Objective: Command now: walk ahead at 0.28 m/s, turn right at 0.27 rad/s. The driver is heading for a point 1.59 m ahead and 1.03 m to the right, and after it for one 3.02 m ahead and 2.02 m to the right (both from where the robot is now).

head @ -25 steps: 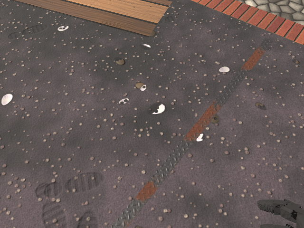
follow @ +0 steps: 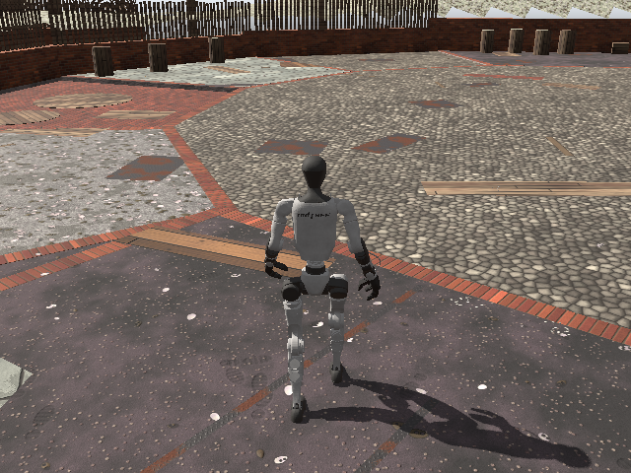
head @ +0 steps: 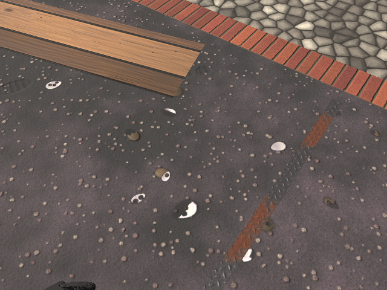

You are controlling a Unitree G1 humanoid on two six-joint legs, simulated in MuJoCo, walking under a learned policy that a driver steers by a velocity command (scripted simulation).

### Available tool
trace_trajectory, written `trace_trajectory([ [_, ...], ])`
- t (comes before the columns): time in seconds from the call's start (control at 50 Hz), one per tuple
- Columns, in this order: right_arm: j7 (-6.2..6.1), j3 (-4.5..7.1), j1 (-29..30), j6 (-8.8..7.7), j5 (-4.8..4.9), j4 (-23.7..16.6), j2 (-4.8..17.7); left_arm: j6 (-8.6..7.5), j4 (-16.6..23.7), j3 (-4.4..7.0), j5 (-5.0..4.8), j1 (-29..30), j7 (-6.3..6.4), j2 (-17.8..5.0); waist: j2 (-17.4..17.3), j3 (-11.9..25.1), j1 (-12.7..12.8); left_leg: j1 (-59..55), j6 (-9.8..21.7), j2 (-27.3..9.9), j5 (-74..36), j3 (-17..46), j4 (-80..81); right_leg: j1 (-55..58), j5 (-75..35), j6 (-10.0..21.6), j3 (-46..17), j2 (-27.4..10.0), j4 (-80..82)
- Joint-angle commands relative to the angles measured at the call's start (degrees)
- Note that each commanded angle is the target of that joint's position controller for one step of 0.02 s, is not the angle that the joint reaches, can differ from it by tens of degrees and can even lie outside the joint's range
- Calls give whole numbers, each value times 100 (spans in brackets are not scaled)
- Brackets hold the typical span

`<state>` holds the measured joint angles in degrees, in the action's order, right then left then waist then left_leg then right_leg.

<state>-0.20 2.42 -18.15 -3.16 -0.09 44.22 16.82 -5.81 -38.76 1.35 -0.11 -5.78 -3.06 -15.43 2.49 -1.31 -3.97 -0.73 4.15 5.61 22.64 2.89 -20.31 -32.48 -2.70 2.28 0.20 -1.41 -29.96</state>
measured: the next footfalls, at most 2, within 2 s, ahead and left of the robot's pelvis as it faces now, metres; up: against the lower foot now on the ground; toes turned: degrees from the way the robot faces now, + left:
right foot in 0.02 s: +0.21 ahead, -0.11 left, +0.00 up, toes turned -1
left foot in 0.50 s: +0.26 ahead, +0.11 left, +0.00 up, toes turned -23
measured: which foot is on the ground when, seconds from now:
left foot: down 0.00-0.04, up 0.06-0.48, down 0.50-0.94, up 0.96-1.00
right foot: up 0.00-0.00, down 0.02-0.50, up 0.52-0.90, down 0.92-1.00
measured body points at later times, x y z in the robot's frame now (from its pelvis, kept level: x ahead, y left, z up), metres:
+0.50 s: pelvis +0.14 +0.01 +0.00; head +0.17 +0.00 +0.45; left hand +0.36 +0.24 -0.09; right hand +0.22 -0.30 -0.09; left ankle +0.22 +0.12 -0.73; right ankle +0.17 -0.11 -0.73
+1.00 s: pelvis +0.13 -0.01 +0.00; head +0.15 -0.05 +0.45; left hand +0.42 +0.13 -0.07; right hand +0.09 -0.33 -0.11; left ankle +0.20 +0.12 -0.69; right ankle +0.07 -0.09 -0.73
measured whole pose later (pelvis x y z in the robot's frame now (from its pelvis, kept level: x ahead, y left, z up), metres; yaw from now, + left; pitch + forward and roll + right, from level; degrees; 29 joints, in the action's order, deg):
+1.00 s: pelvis +0.13 -0.01 +0.00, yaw -35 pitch +1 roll +1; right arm -1.8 4.8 -8.3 1.1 -0.4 40.7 18.5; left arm 2.8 -34.0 3.9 0.5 -10.8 -0.5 -17.0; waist -2.5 -3.0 -0.6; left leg 24.6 -3.2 -4.5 28.8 -1.6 -51.5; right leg -17.6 17.2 2.9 -0.3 1.3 -33.0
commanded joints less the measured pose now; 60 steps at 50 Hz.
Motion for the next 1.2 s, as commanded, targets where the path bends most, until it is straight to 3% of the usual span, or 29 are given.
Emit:
trace_trajectory([
  [0.02,-120,238,234,59,4,-315,975,-119,227,376,40,-772,-32,-988,-633,761,723,6,182,-1223,-5963,63,-1830,1439,-264,381,221,400,417],
  [0.04,-160,151,172,43,-132,-509,770,-100,188,456,94,-1454,26,-1398,5,1524,913,1098,-109,-864,-4095,-151,-3568,3073,-2362,791,-974,-575,139],
  [0.06,-83,-14,-858,-31,-206,-517,212,-57,279,454,149,-1288,39,-1668,1412,2319,303,3314,-638,151,1359,-125,-5689,5144,-4059,2073,-3399,-2132,-40],
  [0.08,-9,59,-712,-59,-127,-413,825,45,342,404,27,-1468,73,-1166,632,2870,722,3585,-651,-84,1327,586,-6106,5291,-2999,2022,-3688,-1969,268],
  [0.1,15,108,-47,-37,49,-610,944,130,460,362,-19,-1074,124,-1023,360,2102,784,3951,-652,-351,972,559,-6095,4688,-2305,1766,-3009,-1700,397],
  [0.12,-21,93,349,2,26,-709,895,226,508,341,-49,-798,168,-929,-198,1477,721,4048,-662,-530,658,396,-5792,3859,-1830,1530,-2569,-1421,600],
  [0.14,-65,109,545,72,-21,-784,876,300,572,322,-49,-631,206,-924,-362,1013,600,3955,-704,-626,462,344,-5485,3052,-1564,1460,-2383,-1277,809],
  [0.2,-154,69,188,227,-50,-732,586,379,607,361,50,-348,238,-995,132,680,189,3169,-817,-636,257,185,-4344,1738,-1363,1333,-1933,-807,1165],
  [0.26,-241,57,230,246,-93,-680,524,449,569,443,19,-424,330,-1160,233,1013,226,2968,-976,-525,-154,183,-3640,1660,-1600,1316,-1843,-717,1016],
  [0.34,-238,83,676,305,-37,-767,510,642,625,467,-58,-338,450,-1173,388,975,354,2810,-987,-433,-741,302,-2905,1447,525,1019,-2116,-485,1079],
  [0.44,-141,141,966,125,26,-873,550,769,640,487,-42,-467,473,-1134,737,808,501,2448,-806,-300,-539,365,-1672,1801,760,909,-2762,-504,824],
  [0.48,-99,202,656,45,45,-766,588,811,669,469,-115,-355,482,-1059,730,787,272,1735,-629,-358,-1229,264,-370,1791,564,690,-2827,-310,488],
  [0.5,-114,285,530,36,-16,-749,849,816,676,417,-120,-495,482,-877,402,886,317,1078,-396,-995,-1615,655,-38,1418,1309,427,-2607,-44,41],
  [0.52,-157,396,812,112,-157,-854,1369,793,734,346,-72,-866,450,-595,-1175,799,716,561,313,-2239,-2784,1918,34,432,3118,35,-1573,767,-1065],
  [0.54,-134,397,676,146,-305,-822,1199,721,786,457,-47,-724,436,-978,-1821,717,488,766,1055,-2884,-3446,2731,216,-199,3988,-263,-952,947,-2402],
  [0.56,-141,320,814,144,-251,-902,931,710,676,579,-41,-808,425,-1316,-1297,670,509,843,1108,-2823,-3443,2404,120,-250,3698,-429,-976,644,-3257],
  [0.62,-192,212,1182,196,-48,-976,579,910,441,567,-90,-943,475,-1046,-934,425,539,901,662,-2055,-3271,1135,-43,-406,2885,-746,-747,475,-4128],
  [0.66,-230,218,1106,264,-87,-941,605,937,563,489,-139,-729,450,-817,-1103,337,436,878,683,-1836,-3257,649,62,-392,2599,-849,-410,391,-3850],
  [0.76,-259,357,898,373,-82,-850,892,898,837,379,-113,-269,355,-602,-1330,579,155,452,858,-2126,-3327,339,28,114,2650,-867,-106,42,-2438],
  [0.86,-154,450,1000,360,58,-778,1073,954,879,429,-109,-385,241,-712,-1412,606,220,658,785,-2352,-3206,137,-133,1017,2453,-544,242,48,-1089],
  [0.9,-151,457,1119,350,173,-733,1052,960,754,472,-104,-749,203,-686,-1282,614,480,902,484,-2252,-2921,-114,-559,1717,1613,-236,427,196,114],
  [0.92,-138,419,855,330,176,-607,874,955,678,535,-83,-951,239,-810,-954,636,522,1328,117,-2043,-2352,-404,-1032,2356,1015,-42,254,266,659],
  [0.94,-109,338,696,320,-25,-636,555,930,721,683,-94,-1123,320,-1344,399,653,425,2574,-481,-1494,-713,-1024,-2430,3298,-615,364,-1239,-759,945],
  [0.96,-158,255,1223,303,-187,-1049,421,846,855,763,69,-1085,322,-1882,1682,554,560,4044,-853,-642,1515,-816,-3643,3271,-1657,1581,-3070,-2073,984],
  [0.98,-202,348,1556,297,-116,-1063,695,712,855,677,198,-1151,288,-1545,988,798,877,4039,-836,-698,1593,-47,-4542,3056,-1195,1872,-2975,-2037,1122],
  [1.0,-208,391,1500,320,-6,-1007,777,629,800,594,182,-886,301,-1372,775,601,666,4019,-755,-784,1109,100,-4746,2823,-781,1560,-2438,-1698,1124],
  [1.02,-240,423,1329,341,-10,-862,764,608,819,575,65,-545,340,-1244,488,493,493,3997,-751,-831,613,144,-4624,2707,-338,1218,-2080,-1329,1087],
  [1.04,-269,446,1251,361,-56,-815,807,625,845,516,-49,-313,375,-1106,506,440,414,3981,-796,-834,276,157,-4507,2632,-367,1056,-1934,-1181,1057],
  [1.2,-157,329,1370,281,-2,-837,480,732,785,528,-31,-434,516,-1205,598,591,513,3212,-956,-479,-331,165,-2926,2511,67,1064,-2164,-853,898],
])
